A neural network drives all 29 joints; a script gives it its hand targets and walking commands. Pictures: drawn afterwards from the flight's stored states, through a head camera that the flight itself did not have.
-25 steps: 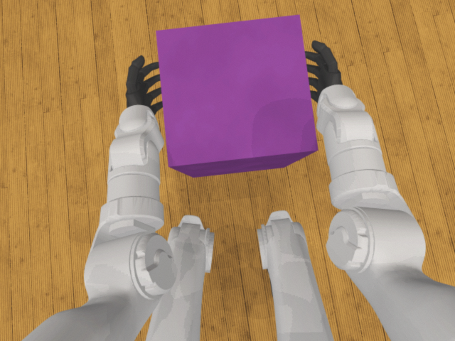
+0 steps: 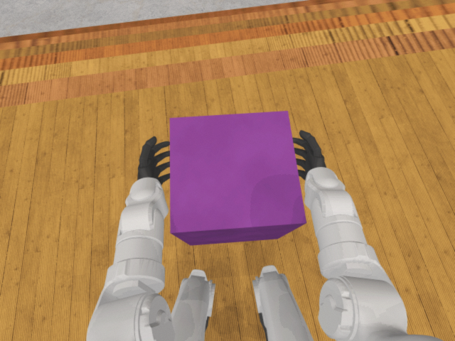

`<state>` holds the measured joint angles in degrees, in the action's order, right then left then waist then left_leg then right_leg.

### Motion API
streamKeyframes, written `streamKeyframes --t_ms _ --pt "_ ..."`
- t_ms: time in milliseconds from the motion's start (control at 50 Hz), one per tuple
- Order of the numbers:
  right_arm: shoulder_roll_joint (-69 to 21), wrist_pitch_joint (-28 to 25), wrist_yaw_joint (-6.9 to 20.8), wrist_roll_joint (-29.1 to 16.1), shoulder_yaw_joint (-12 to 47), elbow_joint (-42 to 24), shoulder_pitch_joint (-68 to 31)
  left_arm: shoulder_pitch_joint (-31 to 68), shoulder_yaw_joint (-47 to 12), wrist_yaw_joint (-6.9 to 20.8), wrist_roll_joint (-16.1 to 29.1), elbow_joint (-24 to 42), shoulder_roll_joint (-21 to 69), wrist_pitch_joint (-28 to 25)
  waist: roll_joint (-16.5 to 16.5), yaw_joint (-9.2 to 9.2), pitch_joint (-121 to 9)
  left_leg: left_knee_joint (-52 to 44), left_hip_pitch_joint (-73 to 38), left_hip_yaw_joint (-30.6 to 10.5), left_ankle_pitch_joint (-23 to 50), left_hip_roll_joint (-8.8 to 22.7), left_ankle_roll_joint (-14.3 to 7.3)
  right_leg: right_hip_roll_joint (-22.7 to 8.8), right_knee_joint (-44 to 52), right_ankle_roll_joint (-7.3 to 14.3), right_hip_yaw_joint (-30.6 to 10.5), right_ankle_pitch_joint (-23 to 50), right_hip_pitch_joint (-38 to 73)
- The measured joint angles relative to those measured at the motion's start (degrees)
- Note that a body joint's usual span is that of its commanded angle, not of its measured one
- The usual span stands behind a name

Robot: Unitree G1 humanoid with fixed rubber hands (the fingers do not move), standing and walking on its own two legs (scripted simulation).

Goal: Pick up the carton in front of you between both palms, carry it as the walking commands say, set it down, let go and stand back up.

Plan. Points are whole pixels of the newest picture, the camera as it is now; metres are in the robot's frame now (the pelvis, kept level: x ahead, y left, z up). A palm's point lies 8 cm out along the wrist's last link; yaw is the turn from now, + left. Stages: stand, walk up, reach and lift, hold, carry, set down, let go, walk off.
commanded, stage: reach and lift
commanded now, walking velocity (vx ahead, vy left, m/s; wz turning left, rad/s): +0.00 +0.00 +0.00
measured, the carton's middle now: (232, 187) +0.41 +0.00 -0.11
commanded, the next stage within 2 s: hold in 1.76 s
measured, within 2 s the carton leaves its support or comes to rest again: neither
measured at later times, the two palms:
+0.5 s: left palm (110, 164) +0.37 +0.15 +0.12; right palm (348, 159) +0.37 -0.15 +0.11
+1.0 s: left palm (74, 155) +0.35 +0.15 +0.19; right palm (380, 155) +0.34 -0.15 +0.18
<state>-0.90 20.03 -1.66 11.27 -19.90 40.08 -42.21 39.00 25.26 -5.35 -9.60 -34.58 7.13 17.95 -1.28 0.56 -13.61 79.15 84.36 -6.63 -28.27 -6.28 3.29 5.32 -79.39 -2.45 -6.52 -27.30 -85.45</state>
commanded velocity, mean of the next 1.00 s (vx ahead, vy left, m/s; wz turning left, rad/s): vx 0.00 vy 0.00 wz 0.00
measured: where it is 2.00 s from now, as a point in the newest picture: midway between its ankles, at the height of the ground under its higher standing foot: (234, 337)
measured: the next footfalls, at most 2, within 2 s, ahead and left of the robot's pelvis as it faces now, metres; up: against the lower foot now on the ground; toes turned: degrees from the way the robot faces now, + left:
none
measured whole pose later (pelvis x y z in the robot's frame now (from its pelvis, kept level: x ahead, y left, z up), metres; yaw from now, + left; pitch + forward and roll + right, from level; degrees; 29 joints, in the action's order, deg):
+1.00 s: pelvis +0.05 +0.00 +0.16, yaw -1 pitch -3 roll +0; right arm -9.1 35.8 -0.4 16.9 -16.6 23.2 -17.5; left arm 18.7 17.9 0.1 -17.1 -23.7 9.7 33.9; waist -0.3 0.1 -1.2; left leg 27.4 10.7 -8.3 -13.6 -2.7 0.8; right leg 2.6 -27.1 -1.0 -8.3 -12.6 -11.3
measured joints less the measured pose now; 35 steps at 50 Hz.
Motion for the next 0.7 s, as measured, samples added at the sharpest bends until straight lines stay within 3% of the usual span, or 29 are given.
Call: streamKeyframes --t_ms 400,700 --pt "-4.6 -0.3 0.0 0.3 2.3 -6.3 18.4 -16.2 -4.8 1.9 -1.7 3.2 2.3 -0.2 0.4 -0.03 2.6 -27.8 -36.4 -1.4 6.3 1.8 -1.6 -1.1 28.2 0.9 -1.2 6.3 36.7" --pt "-7.4 9.7 -0.8 1.1 6.2 -16.8 29.1 -24.9 -10.5 3.6 -2.5 11.2 1.3 10.1 1.0 -0.44 6.6 -49.8 -66.7 -2.1 13.2 3.3 -2.5 -2.6 50.4 1.4 -1.7 13.1 67.2"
